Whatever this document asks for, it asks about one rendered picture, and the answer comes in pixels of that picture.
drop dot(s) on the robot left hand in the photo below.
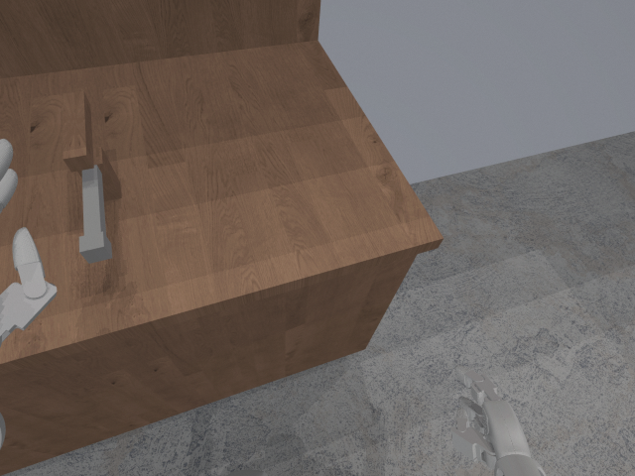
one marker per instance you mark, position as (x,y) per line
(21,304)

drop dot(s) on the robot right forearm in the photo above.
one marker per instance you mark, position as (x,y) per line
(518,465)

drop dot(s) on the tap lever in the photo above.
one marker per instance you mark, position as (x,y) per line
(94,246)

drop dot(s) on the robot right hand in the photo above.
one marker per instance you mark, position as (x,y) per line
(497,431)

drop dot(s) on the counter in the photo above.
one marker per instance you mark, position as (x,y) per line
(259,226)

